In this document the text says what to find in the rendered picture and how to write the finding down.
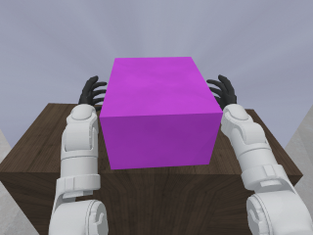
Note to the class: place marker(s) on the left robot forearm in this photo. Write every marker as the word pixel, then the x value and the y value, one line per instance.
pixel 79 157

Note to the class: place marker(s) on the right robot hand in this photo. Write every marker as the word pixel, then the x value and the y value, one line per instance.
pixel 226 91

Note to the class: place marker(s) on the left robot upper arm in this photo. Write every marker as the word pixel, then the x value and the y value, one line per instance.
pixel 80 218

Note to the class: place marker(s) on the left robot hand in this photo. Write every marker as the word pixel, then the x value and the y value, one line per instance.
pixel 88 93

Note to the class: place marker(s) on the pedestal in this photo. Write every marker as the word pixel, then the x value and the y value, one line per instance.
pixel 198 199

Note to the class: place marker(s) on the right robot upper arm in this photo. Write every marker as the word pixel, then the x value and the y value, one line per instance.
pixel 277 213

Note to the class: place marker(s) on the right robot forearm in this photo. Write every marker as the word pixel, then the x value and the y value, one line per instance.
pixel 260 171

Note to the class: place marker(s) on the carton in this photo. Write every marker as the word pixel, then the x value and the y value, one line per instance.
pixel 158 112

